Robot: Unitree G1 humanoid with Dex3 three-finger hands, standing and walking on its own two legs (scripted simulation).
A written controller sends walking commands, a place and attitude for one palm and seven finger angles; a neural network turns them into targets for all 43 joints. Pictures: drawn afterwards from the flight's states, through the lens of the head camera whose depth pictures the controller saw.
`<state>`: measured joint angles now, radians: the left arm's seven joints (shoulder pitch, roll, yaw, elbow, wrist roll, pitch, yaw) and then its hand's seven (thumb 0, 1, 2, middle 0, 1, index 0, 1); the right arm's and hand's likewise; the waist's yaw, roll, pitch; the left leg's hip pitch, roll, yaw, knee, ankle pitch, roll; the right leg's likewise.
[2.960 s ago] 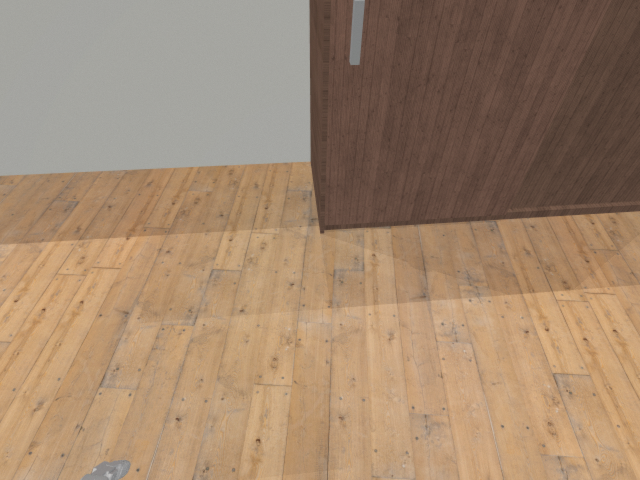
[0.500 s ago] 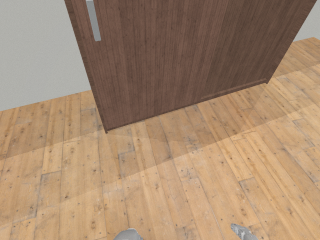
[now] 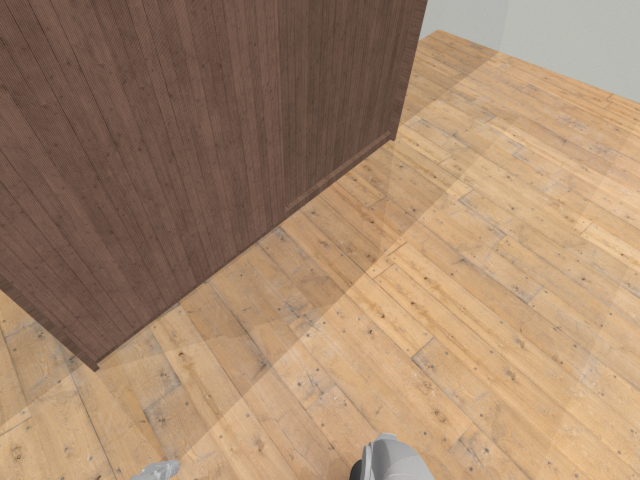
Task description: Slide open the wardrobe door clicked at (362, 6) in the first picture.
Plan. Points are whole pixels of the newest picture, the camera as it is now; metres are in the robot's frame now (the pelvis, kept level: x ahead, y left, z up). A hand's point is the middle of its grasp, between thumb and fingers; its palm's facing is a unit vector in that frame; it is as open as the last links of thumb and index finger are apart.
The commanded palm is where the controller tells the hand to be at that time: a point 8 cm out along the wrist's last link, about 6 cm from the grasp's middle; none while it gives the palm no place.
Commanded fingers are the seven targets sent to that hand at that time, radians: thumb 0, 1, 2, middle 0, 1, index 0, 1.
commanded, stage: walk to a spot facing it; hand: left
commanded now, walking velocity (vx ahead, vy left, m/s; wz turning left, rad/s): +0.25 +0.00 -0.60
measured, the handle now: out of the picture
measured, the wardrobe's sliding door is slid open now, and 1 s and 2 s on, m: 0.00 0.00 0.00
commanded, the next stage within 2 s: turn to face it in 0.12 s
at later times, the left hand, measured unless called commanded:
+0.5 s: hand (226, 401) +0.26 +0.15 -0.17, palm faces -0.04 -0.98 -0.20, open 7.4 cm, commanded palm none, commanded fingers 0.00 0.90 0.90 -0.20 -0.30 -0.20 -0.30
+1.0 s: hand (183, 401) +0.26 +0.21 -0.16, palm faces +0.21 -0.94 -0.26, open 7.4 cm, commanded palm none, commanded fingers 0.00 0.90 0.90 -0.20 -0.30 -0.20 -0.30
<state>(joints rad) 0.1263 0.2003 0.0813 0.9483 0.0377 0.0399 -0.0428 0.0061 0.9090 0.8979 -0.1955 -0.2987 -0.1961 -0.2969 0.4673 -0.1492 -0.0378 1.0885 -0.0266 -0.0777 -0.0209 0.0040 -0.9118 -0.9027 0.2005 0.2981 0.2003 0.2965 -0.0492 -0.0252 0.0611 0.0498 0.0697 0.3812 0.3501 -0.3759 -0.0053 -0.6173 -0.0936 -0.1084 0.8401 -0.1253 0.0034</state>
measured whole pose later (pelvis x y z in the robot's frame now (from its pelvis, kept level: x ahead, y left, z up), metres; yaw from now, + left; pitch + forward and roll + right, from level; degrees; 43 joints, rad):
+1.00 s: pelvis +0.21 -0.02 +0.01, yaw +10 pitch +1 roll -2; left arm 0.17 0.25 0.09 0.95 0.02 0.05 0.03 0.01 0.91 0.90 -0.20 -0.30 -0.20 -0.30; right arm 0.23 -0.19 -0.07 0.96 -0.02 0.03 0.00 0.00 -0.90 -0.90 0.21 0.30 0.21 0.30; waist -0.03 0.00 0.05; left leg -0.33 -0.04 -0.05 0.44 -0.13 0.06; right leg -0.42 -0.06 0.01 0.92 -0.40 0.09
